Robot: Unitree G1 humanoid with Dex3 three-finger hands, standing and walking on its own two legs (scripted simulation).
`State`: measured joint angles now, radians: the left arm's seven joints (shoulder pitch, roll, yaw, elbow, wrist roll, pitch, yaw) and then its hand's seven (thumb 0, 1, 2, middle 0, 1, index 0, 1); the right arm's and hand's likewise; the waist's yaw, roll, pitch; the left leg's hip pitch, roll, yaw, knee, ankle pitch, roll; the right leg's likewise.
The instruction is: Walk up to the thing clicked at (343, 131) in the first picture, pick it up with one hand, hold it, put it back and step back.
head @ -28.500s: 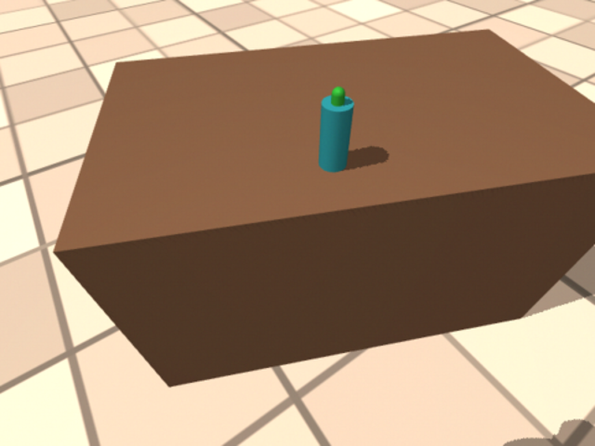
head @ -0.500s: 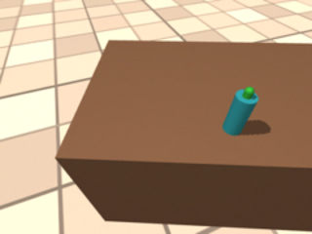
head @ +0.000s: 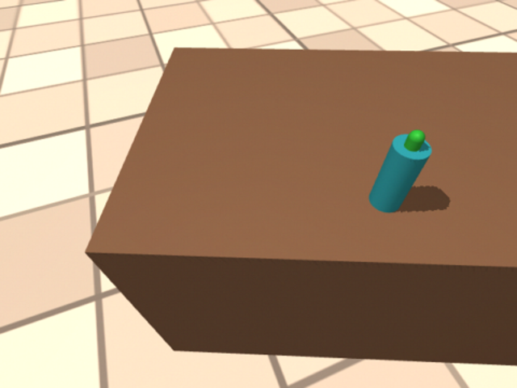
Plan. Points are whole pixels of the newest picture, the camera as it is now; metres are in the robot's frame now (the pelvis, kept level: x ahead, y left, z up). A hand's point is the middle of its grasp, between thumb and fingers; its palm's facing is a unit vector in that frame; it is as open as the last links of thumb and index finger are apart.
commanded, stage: step back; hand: right
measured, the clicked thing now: (399, 170) +0.46 -0.23 +0.06
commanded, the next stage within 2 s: none
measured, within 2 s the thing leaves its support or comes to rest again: neither
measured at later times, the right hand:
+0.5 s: hand out of the picture -0.05 -0.23 -0.15, palm faces -0.01 +0.90 -0.43, open 7.4 cm
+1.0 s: hand out of the picture -0.10 -0.23 -0.17, palm faces -0.03 +0.91 -0.42, open 7.3 cm
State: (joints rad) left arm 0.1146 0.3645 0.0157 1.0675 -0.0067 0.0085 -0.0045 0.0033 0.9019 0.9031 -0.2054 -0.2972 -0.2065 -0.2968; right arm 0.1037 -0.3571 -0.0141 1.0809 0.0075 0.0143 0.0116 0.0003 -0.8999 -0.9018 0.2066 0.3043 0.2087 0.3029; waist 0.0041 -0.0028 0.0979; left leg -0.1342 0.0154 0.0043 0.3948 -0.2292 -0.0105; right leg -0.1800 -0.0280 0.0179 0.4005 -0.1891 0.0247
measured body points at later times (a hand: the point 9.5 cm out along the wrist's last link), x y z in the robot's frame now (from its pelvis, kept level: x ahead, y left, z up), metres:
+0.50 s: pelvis -0.09 +0.04 -0.01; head -0.01 +0.07 +0.43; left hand +0.05 +0.35 -0.15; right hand -0.05 -0.28 -0.12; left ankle -0.09 +0.15 -0.74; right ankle -0.10 -0.10 -0.67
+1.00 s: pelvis -0.19 +0.04 -0.03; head -0.13 +0.05 +0.42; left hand -0.03 +0.35 -0.13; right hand -0.10 -0.28 -0.14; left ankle -0.20 +0.16 -0.75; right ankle -0.13 -0.09 -0.74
